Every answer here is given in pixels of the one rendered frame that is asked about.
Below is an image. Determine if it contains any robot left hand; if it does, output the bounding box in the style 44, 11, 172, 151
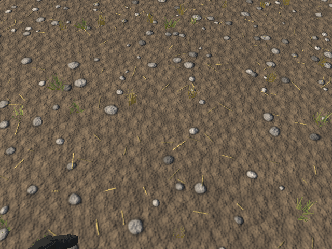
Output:
28, 234, 78, 249

